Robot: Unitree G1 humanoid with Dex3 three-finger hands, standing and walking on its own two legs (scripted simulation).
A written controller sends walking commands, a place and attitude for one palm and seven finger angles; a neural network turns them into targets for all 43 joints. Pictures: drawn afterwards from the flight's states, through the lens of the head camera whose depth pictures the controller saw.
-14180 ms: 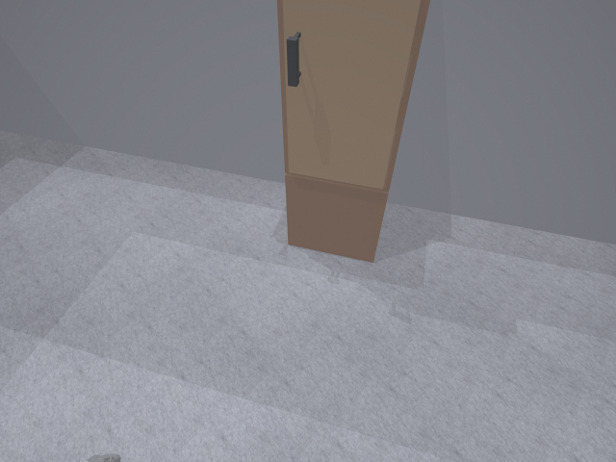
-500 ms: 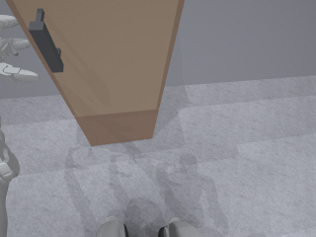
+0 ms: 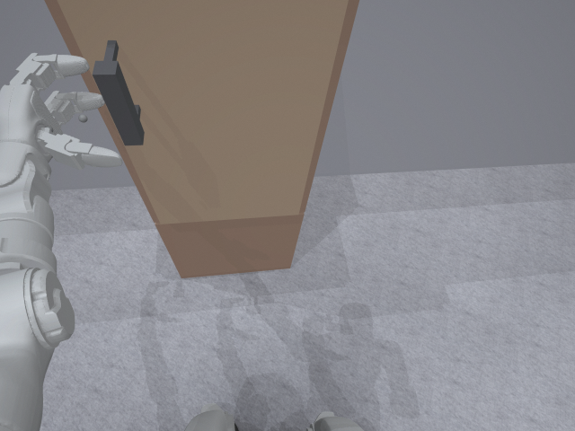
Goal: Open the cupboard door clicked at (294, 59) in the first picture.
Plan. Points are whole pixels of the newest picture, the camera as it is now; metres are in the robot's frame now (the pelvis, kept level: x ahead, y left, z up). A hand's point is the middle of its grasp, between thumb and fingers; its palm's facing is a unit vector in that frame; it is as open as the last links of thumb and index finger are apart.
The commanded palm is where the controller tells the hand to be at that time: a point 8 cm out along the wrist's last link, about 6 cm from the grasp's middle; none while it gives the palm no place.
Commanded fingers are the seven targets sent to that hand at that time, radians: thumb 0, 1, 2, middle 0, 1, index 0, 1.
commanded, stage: slide the fingers in behind the handle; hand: left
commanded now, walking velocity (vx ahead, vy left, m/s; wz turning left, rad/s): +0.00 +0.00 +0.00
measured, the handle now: (123, 95) +0.55 +0.19 +0.11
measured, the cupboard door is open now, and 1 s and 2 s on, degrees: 0 0 0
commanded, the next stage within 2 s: close the thumb around the handle in 1.16 s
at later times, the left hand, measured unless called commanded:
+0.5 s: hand (125, 115) +0.51 +0.18 +0.12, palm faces +0.06 -1.00 -0.01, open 14.0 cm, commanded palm +0.48 +0.23 +0.11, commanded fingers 0.00 -0.50 0.30 -0.30 -1.20 -0.30 -1.20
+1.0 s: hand (138, 117) +0.50 +0.17 +0.12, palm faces +0.07 -1.00 -0.01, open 14.0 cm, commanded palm +0.47 +0.21 +0.11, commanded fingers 0.00 -0.50 0.30 -0.30 -1.20 -0.30 -1.20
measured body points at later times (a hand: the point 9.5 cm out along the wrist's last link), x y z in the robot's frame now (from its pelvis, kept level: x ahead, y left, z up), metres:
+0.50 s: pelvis -0.01 -0.01 +0.00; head +0.09 +0.00 +0.44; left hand +0.50 +0.24 +0.12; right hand -0.04 -0.28 -0.11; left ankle +0.02 +0.09 -0.70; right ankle -0.03 -0.12 -0.70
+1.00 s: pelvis -0.01 -0.02 +0.00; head +0.09 -0.01 +0.44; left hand +0.49 +0.22 +0.12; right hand -0.01 -0.29 -0.11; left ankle +0.02 +0.09 -0.70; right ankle -0.03 -0.12 -0.70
